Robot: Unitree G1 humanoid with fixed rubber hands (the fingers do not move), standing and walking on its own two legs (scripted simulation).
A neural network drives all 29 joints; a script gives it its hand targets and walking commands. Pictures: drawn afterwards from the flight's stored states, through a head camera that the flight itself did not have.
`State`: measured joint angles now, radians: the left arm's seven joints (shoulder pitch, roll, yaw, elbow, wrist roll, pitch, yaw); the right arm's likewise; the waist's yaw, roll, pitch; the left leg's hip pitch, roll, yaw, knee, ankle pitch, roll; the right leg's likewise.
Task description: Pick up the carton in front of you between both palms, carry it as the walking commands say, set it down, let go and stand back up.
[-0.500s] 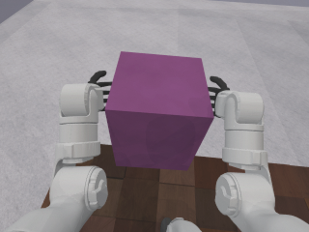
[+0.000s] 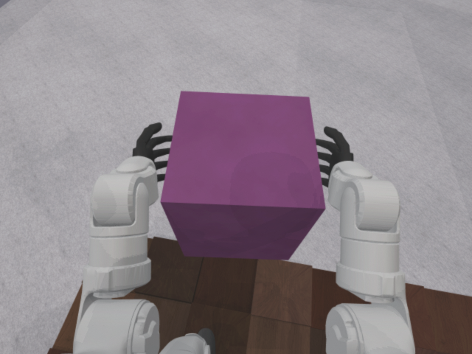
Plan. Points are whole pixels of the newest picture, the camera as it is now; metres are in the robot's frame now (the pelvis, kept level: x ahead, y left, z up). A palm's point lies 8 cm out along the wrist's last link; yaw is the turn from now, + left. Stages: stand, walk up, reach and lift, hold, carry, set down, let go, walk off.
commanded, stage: carry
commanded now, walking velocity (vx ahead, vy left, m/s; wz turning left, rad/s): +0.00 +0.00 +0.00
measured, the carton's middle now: (240, 184) +0.38 +0.01 +0.03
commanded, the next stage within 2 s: none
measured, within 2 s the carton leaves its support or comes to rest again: neither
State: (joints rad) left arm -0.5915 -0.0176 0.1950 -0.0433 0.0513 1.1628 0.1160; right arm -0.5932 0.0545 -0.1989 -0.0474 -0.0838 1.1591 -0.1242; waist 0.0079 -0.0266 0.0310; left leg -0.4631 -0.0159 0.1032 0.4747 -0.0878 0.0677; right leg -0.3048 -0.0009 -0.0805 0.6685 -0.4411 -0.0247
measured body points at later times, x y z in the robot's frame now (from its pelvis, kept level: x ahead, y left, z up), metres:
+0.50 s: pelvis +0.02 -0.01 +0.00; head +0.02 -0.02 +0.45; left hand +0.39 +0.13 +0.12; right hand +0.38 -0.18 +0.12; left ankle +0.10 +0.09 -0.73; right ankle -0.04 -0.10 -0.72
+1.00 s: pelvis -0.01 -0.02 +0.00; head -0.03 -0.03 +0.45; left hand +0.36 +0.12 +0.13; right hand +0.35 -0.19 +0.13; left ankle +0.10 +0.09 -0.73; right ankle -0.04 -0.10 -0.72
